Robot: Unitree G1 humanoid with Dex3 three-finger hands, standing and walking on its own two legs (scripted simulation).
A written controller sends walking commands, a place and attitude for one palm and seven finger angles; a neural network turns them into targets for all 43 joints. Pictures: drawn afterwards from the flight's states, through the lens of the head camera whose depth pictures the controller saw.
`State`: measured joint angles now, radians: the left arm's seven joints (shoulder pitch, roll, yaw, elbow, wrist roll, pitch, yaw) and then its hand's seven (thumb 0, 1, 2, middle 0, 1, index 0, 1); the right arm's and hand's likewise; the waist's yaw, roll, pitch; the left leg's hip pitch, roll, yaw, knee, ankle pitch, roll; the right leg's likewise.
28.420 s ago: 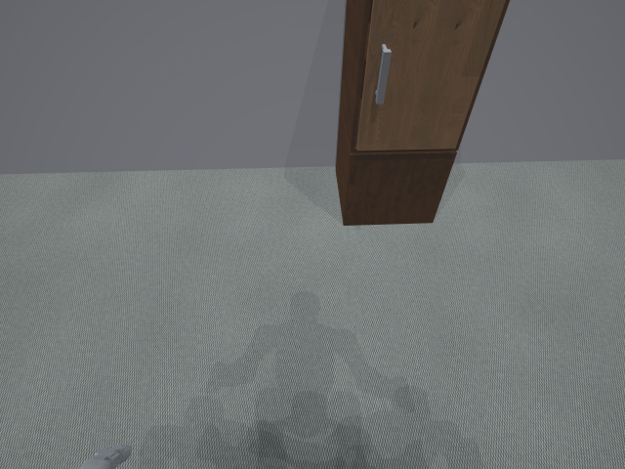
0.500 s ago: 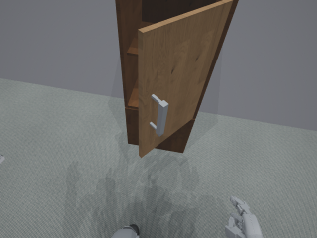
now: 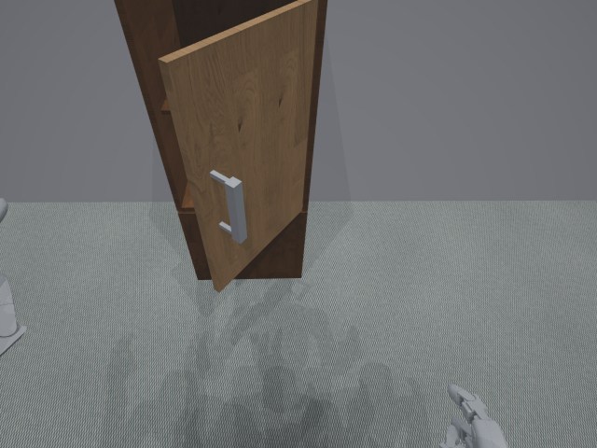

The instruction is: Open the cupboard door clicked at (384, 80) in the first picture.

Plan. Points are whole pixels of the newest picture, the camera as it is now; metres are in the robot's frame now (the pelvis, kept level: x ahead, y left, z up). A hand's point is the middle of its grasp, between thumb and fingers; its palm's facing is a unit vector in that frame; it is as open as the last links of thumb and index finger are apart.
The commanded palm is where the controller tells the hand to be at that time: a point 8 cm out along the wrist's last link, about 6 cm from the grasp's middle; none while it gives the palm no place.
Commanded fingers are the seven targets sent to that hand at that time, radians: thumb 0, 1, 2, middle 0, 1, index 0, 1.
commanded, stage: stop stepping back and stand still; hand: left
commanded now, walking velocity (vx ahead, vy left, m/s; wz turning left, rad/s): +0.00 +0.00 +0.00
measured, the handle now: (228, 207) +0.55 +0.14 -0.05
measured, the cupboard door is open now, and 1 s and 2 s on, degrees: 52 52 52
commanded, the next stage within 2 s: let the arm hang, fingers relaxed in 0.46 s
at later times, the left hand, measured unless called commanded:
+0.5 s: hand out of the picture +0.17 +0.27 +0.17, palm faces +0.43 -0.77 -0.48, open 7.4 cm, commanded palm +0.12 +0.30 +0.18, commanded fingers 0.00 0.90 0.90 -0.20 -0.30 -0.20 -0.30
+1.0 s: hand out of the picture -0.02 +0.20 -0.17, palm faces +0.06 -0.98 -0.20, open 7.1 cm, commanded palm none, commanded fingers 0.00 0.90 0.90 -0.20 -0.30 -0.20 -0.30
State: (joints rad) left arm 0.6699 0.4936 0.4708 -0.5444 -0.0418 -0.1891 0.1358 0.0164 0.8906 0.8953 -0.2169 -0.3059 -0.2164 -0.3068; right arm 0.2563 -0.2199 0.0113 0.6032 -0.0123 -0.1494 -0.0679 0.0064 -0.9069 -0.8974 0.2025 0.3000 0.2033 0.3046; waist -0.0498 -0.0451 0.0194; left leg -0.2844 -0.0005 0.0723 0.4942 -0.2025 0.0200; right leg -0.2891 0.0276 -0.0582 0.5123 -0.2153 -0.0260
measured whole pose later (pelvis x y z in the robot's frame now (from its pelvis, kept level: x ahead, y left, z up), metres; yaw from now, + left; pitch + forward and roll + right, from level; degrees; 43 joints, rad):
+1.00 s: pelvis -0.03 +0.00 +0.00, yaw +4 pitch -1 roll +0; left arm 0.25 0.23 0.01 1.01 0.01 0.03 0.00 0.01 0.96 0.89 -0.21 -0.30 -0.21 -0.31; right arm 0.28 -0.26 -0.01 1.04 -0.03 0.03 0.00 0.00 -0.91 -0.90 0.20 0.30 0.20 0.30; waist 0.00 -0.04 0.08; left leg -0.23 -0.02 -0.03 0.49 -0.24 0.01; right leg -0.28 0.04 -0.06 0.45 -0.15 -0.07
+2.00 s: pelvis +0.02 +0.00 +0.01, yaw +3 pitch -1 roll +0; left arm 0.15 0.24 0.02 1.15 0.00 -0.01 0.02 0.01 0.91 0.90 -0.21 -0.30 -0.20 -0.30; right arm 0.20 -0.25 0.00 1.14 -0.03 0.00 -0.02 0.00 -0.91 -0.90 0.20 0.30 0.20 0.30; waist 0.00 0.03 0.05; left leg -0.08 0.00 -0.02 0.32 -0.22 0.00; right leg -0.15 0.06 -0.04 0.33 -0.16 -0.07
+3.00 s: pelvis +0.03 -0.05 +0.00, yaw -17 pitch +3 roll +2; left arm 0.22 0.21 0.09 0.97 0.02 0.04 0.01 0.01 0.91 0.90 -0.20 -0.30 -0.20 -0.30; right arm 0.09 -0.23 -0.06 0.93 -0.01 0.04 -0.03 0.00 -0.91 -0.90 0.20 0.30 0.20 0.30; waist 0.03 -0.02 0.13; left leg -0.43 0.03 0.01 0.98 -0.48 -0.05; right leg -0.29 0.08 0.14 0.52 -0.26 -0.06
